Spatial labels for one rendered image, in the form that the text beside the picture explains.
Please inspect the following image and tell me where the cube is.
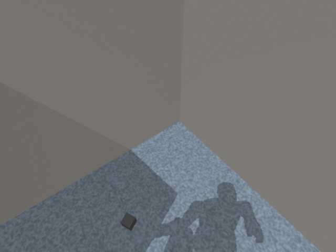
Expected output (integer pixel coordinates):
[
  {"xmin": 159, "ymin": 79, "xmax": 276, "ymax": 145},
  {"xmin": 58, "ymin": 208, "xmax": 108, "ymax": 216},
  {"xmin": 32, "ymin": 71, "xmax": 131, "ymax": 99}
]
[{"xmin": 121, "ymin": 213, "xmax": 137, "ymax": 231}]

